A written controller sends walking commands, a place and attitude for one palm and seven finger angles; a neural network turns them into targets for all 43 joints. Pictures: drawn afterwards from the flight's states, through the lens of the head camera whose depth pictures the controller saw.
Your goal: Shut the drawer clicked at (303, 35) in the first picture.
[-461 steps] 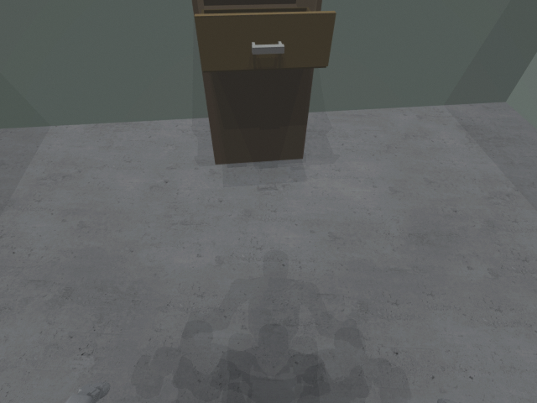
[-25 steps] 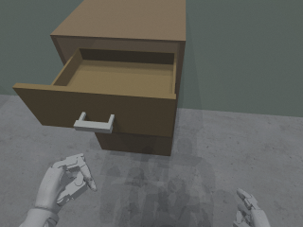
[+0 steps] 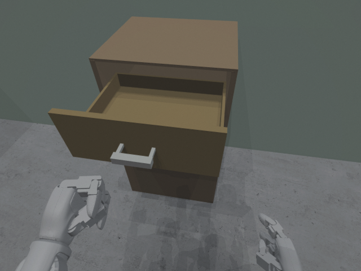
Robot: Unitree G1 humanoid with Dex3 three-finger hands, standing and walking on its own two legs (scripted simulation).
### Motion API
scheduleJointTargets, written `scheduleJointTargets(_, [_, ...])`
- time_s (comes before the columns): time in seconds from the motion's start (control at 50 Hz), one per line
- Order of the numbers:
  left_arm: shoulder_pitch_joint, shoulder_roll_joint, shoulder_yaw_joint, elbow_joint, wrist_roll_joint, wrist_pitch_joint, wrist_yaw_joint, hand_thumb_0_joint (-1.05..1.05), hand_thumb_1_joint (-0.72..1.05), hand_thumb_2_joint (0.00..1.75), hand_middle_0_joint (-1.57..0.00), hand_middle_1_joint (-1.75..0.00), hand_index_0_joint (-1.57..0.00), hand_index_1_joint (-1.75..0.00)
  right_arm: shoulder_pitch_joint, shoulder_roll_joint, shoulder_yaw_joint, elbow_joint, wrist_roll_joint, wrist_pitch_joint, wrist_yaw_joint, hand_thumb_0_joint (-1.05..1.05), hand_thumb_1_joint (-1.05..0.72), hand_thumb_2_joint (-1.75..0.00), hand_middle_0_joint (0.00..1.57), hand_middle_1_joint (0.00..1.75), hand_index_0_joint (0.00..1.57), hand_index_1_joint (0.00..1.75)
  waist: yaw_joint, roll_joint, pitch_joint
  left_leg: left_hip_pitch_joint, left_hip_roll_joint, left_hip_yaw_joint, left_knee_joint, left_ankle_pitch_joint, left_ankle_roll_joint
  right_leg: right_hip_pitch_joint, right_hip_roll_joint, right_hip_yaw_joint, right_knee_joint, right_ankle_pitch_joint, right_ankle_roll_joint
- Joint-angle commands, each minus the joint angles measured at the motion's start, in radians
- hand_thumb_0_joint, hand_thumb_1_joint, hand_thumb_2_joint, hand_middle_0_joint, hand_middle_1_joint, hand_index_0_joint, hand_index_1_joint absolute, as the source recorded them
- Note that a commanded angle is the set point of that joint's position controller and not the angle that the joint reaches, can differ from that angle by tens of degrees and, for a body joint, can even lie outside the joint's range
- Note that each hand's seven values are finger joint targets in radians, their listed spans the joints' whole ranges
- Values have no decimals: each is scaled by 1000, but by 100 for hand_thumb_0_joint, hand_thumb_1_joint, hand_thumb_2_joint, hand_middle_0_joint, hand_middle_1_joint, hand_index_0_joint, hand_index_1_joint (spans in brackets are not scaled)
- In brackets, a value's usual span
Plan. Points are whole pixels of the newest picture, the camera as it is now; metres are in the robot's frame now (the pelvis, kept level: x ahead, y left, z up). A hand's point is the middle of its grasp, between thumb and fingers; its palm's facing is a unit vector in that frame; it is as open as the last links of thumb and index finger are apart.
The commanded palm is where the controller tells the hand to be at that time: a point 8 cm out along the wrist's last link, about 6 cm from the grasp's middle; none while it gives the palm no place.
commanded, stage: raise the hand and make a fist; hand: left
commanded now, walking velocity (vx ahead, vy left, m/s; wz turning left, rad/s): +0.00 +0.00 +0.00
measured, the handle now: (134, 154) +0.39 +0.17 +0.03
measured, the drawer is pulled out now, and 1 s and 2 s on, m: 0.28 0.28 0.28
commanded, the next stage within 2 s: bring the fist close to the handle in 0.32 s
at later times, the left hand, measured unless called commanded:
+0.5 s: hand (120, 210) +0.20 +0.13 +0.11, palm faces -0.05 -0.99 -0.09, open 3.3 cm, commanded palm +0.18 +0.20 +0.12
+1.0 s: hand (124, 195) +0.25 +0.15 +0.07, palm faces -0.03 -1.00 -0.05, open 3.3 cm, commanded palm +0.23 +0.20 +0.07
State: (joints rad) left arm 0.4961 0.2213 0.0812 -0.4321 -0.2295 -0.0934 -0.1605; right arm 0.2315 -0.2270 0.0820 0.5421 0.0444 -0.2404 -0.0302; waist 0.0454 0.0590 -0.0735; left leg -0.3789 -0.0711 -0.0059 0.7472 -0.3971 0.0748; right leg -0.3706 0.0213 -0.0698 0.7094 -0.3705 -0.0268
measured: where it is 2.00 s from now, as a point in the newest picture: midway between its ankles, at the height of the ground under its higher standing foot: outside the picture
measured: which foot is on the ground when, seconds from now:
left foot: down 0.00-1.00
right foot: down 0.00-1.00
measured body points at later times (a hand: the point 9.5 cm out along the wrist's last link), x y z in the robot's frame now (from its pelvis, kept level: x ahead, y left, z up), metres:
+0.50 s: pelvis -0.01 -0.03 +0.00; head -0.02 -0.05 +0.45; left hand +0.20 +0.19 +0.12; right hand +0.17 -0.26 -0.07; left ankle -0.01 +0.07 -0.71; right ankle +0.00 -0.10 -0.71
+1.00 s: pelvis +0.00 -0.03 +0.00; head +0.03 -0.04 +0.45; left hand +0.25 +0.20 +0.07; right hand +0.17 -0.28 -0.08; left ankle -0.01 +0.07 -0.71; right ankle +0.00 -0.10 -0.71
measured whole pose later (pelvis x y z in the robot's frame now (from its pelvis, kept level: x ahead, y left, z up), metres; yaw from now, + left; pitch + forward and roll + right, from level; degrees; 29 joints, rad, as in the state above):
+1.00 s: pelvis +0.00 -0.03 +0.00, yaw -1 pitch +6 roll +0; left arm 0.25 0.23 0.18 0.04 -0.26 -0.26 -0.26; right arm 0.25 -0.28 0.03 0.61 0.04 -0.28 -0.04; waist -0.01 0.04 -0.06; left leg -0.47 -0.04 -0.01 0.76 -0.40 0.04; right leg -0.47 0.05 -0.07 0.73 -0.37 -0.07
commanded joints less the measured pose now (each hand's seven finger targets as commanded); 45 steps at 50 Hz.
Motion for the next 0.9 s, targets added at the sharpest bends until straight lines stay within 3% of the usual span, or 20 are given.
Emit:
scheduleJointTargets(0.0, [-109, 36, -17, -120, -15, -15, -35, 0, 90, 90, -140, -160, -140, -160, -102, -132, -64, -146, 14, -55, -19, 0, -90, -90, 20, 30, 20, 30, -38, -42, -7, 41, 98, -109, -185, 150, -74, -26, -11, -2, -111, 92, 1])
scheduleJointTargets(0.08, [-132, 115, 47, -142, 5, 27, -33, 0, 90, 90, -140, -160, -140, -160, -118, -129, -63, -162, 13, -49, -28, 0, -90, -90, 20, 30, 20, 30, -18, -42, -37, 31, 86, -93, -203, 120, -61, 20, -20, 13, -132, 62, -2])
scheduleJointTargets(0.12, [-140, 126, 82, -195, -1, 11, -10, 0, 90, 90, -140, -160, -140, -160, -120, -118, -62, -170, 9, -55, -27, 0, -90, -90, 20, 30, 20, 30, -4, -7, -76, 61, 86, -86, -200, 168, -68, 37, -20, 8, -125, 90, -5])
scheduleJointTargets(0.16, [-121, 161, 152, -204, -21, -17, 17, 0, 90, 90, -140, -160, -140, -160, -116, -114, -64, -158, 5, -63, -25, 0, -90, -90, 20, 30, 20, 30, 7, -31, -100, 60, 87, -79, -190, 213, -72, 57, -16, 6, -124, 126, -6])
scheduleJointTargets(0.18, [-102, 149, 160, -189, -32, -32, 22, 0, 90, 90, -140, -160, -140, -160, -113, -111, -63, -152, 5, -65, -25, 0, -90, -90, 20, 30, 20, 30, 8, -31, -91, 55, 86, -73, -189, 215, -72, 56, -14, 6, -126, 127, -6])
scheduleJointTargets(0.26, [-148, 94, 100, -125, -44, -66, 10, 0, 90, 90, -140, -160, -140, -160, -116, -126, -63, -128, 8, -87, -23, 0, -90, -90, 20, 30, 20, 30, -21, 8, -7, 38, 83, -68, -181, 154, -62, 11, -15, 20, -149, 87, -2])
scheduleJointTargets(0.3, [-165, 91, 75, -83, -44, -57, -13, 0, 90, 90, -140, -160, -140, -160, -98, -136, -68, -121, 11, -94, -26, 0, -90, -90, 20, 30, 20, 30, -36, -16, 4, 31, 79, -62, -176, 127, -54, 6, -18, 35, -169, 71, 3])
scheduleJointTargets(0.36, [-138, 126, 90, -50, -39, -35, -47, 0, 90, 90, -140, -160, -140, -160, -101, -145, -75, -120, 13, -102, -32, 0, -90, -90, 20, 30, 20, 30, -28, -64, -13, 15, 71, -51, -166, 125, -43, 37, -28, 67, -198, 59, 8])
scheduleJointTargets(0.4, [-201, 164, 117, -66, -39, -33, -55, 0, 90, 90, -140, -160, -140, -160, -99, -145, -73, -122, 12, -104, -38, 0, -90, -90, 20, 30, 20, 30, -30, -55, -28, 12, 65, -46, -162, 116, -40, 42, -37, 89, -214, 29, 13])
scheduleJointTargets(0.46, [-229, 193, 183, -3, -52, -57, -45, 0, 90, 90, -140, -160, -140, -160, -101, -143, -74, -99, 7, -105, -45, 0, -90, -90, 20, 30, 20, 30, -29, -112, -19, -6, 62, -42, -146, 128, -39, 43, -38, 104, -226, 20, 18])
scheduleJointTargets(0.48, [-248, 171, 175, 7, -61, -70, -47, 0, 90, 90, -140, -160, -140, -160, -105, -140, -72, -99, 5, -106, -45, 0, -90, -90, 20, 30, 20, 30, -30, -106, -31, -13, 57, -35, -138, 129, -39, 53, -45, 122, -229, 22, 23])
scheduleJointTargets(0.52, [-271, 184, 210, 49, -73, -98, -48, 0, 90, 90, -140, -160, -140, -160, -99, -140, -73, -87, 4, -109, -44, 0, -90, -90, 20, 30, 20, 30, -29, -106, -51, -24, 53, -31, -122, 144, -42, 69, -54, 140, -226, 60, 29])
scheduleJointTargets(0.58, [-287, 158, 174, 97, -68, -129, -65, 0, 90, 90, -140, -160, -140, -160, -98, -138, -73, -77, 6, -111, -37, 0, -90, -90, 20, 30, 20, 30, -37, -24, -62, -18, 50, -20, -110, 162, -46, 68, -60, 148, -214, 115, 30])
scheduleJointTargets(0.74, [-326, 158, 156, 201, -67, -164, -130, 0, 90, 90, -140, -160, -140, -160, -74, -157, -83, -83, 2, -108, -34, 0, -90, -90, 20, 30, 20, 30, -48, -96, -123, -55, 46, -22, -74, 219, -43, 96, -72, 159, -163, 302, 53])
scheduleJointTargets(0.76, [-333, 189, 196, 223, -68, -169, -123, 0, 90, 90, -140, -160, -140, -160, -70, -160, -87, -73, 1, -104, -36, 0, -90, -90, 20, 30, 20, 30, -47, -103, -118, -65, 49, -23, -71, 219, -44, 88, -68, 155, -160, 293, 51])
scheduleJointTargets(0.88, [-338, 177, 209, 242, -59, -229, -93, 0, 90, 90, -140, -160, -140, -160, -57, -152, -92, -78, -8, -93, -25, 0, -90, -90, 20, 30, 20, 30, -38, -60, -186, -52, 49, -16, -65, 277, -45, 89, -53, 113, -95, 373, 33])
